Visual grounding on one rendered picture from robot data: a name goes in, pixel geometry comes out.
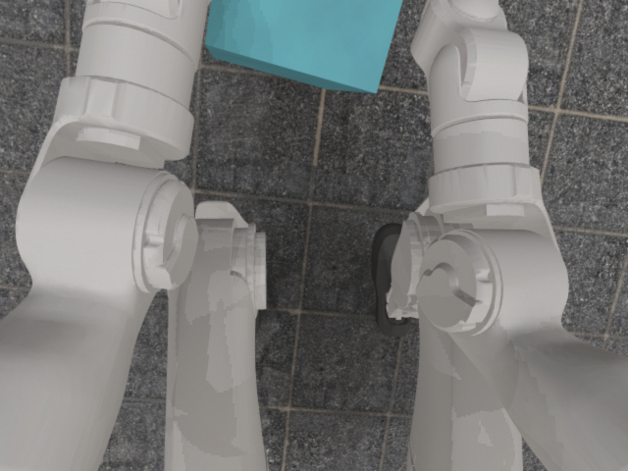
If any robot left forearm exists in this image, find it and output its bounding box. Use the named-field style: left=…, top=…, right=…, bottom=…
left=16, top=0, right=212, bottom=261

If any robot left thigh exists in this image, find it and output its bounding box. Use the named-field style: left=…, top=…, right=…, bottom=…
left=164, top=219, right=269, bottom=471

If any robot thigh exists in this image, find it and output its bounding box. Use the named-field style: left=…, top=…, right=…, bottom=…
left=396, top=207, right=523, bottom=471
left=164, top=219, right=269, bottom=471

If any robot right thigh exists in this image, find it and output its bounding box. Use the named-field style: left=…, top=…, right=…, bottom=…
left=396, top=207, right=523, bottom=471

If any robot right forearm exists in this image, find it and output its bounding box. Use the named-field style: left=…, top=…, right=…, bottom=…
left=410, top=0, right=562, bottom=257

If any carton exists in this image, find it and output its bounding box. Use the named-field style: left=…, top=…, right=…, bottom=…
left=205, top=0, right=403, bottom=93

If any robot left upper arm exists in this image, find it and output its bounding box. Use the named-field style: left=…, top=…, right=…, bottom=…
left=0, top=156, right=198, bottom=471

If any robot right upper arm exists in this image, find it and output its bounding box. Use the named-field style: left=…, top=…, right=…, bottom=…
left=416, top=229, right=628, bottom=471

